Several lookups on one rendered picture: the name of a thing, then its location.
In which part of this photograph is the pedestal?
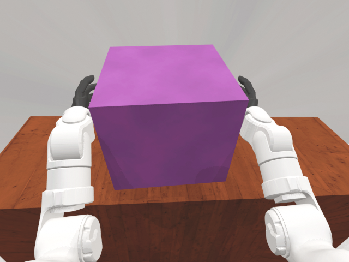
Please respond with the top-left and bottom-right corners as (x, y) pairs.
(0, 116), (349, 262)

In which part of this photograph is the robot left upper arm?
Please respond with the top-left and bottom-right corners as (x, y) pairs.
(26, 215), (103, 262)

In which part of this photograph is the robot right upper arm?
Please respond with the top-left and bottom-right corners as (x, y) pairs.
(265, 204), (349, 262)

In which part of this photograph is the robot right forearm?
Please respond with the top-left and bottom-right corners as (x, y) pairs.
(240, 106), (333, 245)

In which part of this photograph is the robot left hand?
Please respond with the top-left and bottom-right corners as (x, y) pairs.
(71, 75), (97, 109)

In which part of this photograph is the robot left forearm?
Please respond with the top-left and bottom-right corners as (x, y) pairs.
(34, 106), (95, 260)

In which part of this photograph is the carton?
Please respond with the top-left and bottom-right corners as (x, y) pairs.
(88, 44), (249, 190)

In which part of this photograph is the robot right hand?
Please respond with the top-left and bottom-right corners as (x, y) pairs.
(238, 76), (258, 108)

